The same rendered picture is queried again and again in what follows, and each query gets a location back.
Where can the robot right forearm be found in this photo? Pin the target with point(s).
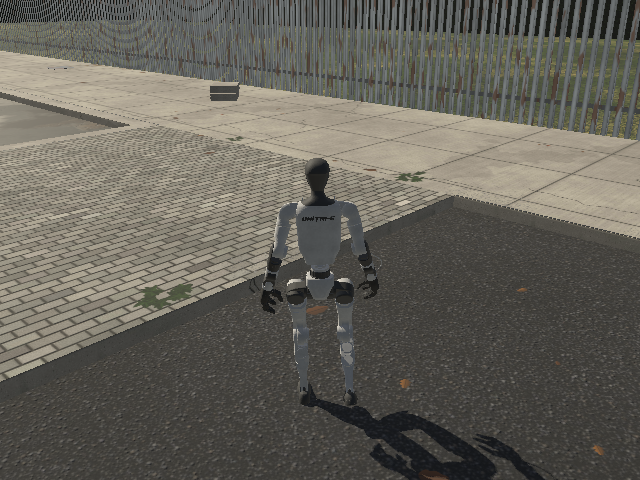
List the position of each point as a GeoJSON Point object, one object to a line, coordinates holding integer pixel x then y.
{"type": "Point", "coordinates": [367, 264]}

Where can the robot right upper arm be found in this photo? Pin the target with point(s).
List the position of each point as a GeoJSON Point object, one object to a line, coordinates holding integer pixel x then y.
{"type": "Point", "coordinates": [350, 211]}

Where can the robot foot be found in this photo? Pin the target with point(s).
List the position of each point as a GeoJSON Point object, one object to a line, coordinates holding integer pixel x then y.
{"type": "Point", "coordinates": [350, 398]}
{"type": "Point", "coordinates": [304, 396]}

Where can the robot right hand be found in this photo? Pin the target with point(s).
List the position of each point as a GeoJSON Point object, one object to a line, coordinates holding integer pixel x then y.
{"type": "Point", "coordinates": [367, 284]}

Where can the left robot foot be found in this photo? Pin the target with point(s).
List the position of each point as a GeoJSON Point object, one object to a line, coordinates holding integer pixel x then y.
{"type": "Point", "coordinates": [304, 396]}

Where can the robot left hand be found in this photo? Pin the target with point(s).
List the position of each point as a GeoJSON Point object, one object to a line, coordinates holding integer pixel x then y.
{"type": "Point", "coordinates": [265, 299]}

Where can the robot left forearm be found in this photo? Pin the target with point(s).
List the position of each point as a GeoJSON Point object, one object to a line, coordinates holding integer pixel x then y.
{"type": "Point", "coordinates": [271, 272]}

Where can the robot left upper arm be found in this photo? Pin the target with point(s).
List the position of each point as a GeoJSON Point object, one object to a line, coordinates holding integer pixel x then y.
{"type": "Point", "coordinates": [287, 211]}

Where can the right robot foot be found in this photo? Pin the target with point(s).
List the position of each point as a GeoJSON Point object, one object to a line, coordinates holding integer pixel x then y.
{"type": "Point", "coordinates": [350, 398]}

